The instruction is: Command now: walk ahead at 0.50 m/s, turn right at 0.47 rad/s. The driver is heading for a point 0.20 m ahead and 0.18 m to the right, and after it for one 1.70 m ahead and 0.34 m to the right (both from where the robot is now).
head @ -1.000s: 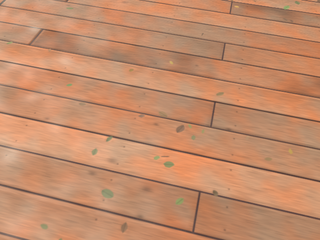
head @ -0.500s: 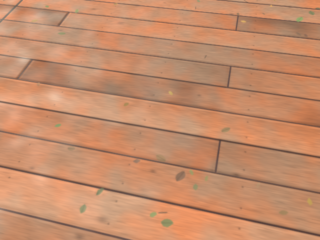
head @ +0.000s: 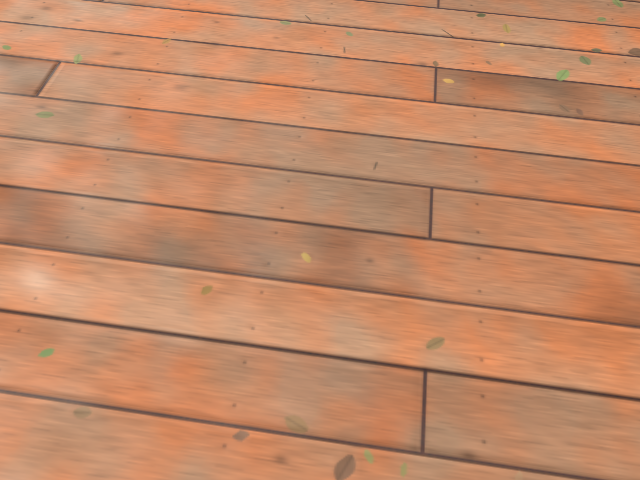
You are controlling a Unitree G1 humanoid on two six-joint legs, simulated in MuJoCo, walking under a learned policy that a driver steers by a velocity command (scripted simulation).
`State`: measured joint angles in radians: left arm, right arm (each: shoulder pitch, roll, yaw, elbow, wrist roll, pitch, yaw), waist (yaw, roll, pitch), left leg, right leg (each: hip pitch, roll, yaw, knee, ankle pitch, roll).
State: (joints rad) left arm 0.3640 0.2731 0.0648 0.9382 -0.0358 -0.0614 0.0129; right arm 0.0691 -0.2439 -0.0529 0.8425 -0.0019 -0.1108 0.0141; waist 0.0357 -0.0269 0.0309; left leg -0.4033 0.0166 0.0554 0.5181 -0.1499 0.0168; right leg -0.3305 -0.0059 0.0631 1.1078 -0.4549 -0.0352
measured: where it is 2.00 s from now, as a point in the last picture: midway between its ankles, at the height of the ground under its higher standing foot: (469, 245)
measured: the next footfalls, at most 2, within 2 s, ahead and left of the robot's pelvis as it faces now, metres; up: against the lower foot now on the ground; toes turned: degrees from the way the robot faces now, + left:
right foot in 0.42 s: +0.35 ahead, -0.18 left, +0.00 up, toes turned -18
left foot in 0.96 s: +0.73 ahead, -0.08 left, +0.00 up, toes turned -18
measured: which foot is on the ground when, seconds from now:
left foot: down 0.00-0.42, up 0.44-0.94, down 0.96-1.00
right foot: up 0.00-0.40, down 0.42-0.98, up 1.00-1.00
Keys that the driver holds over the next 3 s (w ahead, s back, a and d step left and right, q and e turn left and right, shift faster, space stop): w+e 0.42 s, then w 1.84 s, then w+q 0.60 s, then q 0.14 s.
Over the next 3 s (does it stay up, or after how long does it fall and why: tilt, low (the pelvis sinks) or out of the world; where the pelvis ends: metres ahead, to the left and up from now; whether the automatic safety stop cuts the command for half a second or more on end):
stays up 1.59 -0.48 0.00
